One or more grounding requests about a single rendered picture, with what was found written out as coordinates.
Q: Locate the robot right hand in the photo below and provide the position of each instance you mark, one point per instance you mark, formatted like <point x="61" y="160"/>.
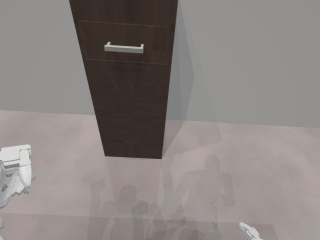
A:
<point x="250" y="233"/>

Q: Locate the handle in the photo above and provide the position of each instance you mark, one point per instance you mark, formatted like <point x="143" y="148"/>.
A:
<point x="126" y="49"/>

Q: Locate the drawer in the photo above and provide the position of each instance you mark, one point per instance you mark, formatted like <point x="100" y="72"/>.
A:
<point x="155" y="38"/>

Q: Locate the cabinet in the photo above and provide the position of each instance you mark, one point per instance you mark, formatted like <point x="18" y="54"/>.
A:
<point x="129" y="98"/>

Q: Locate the robot left hand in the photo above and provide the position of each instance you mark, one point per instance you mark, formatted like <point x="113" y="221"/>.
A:
<point x="15" y="163"/>

